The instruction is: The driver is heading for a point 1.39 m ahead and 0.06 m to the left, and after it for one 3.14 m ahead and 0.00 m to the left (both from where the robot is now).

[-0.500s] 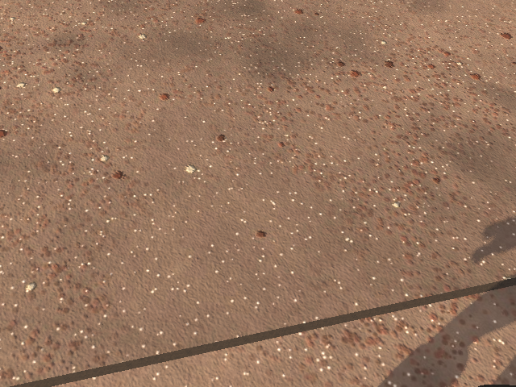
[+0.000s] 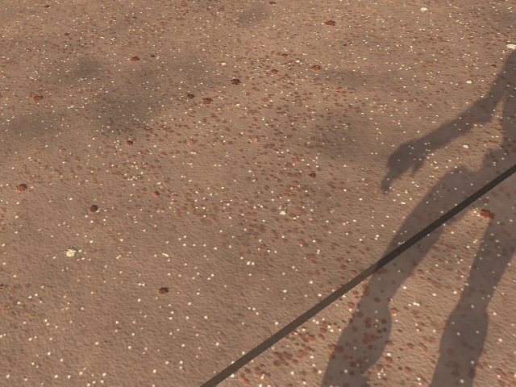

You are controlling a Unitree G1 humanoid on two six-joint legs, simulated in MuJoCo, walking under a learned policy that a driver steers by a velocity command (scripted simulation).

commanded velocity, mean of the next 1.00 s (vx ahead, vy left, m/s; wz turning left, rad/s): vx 0.91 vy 0.00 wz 0.18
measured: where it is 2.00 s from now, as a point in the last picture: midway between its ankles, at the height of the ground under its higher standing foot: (205, 128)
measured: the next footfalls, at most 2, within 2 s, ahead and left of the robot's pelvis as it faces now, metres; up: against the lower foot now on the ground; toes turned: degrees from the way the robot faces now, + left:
left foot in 0.40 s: +0.50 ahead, -0.01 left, +0.00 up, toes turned -14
right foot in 0.84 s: +0.85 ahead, -0.29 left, +0.00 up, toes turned +12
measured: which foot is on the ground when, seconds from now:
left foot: up 0.00-0.38, down 0.40-0.86, up 0.88-1.00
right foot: down 0.00-0.42, up 0.44-0.82, down 0.84-1.00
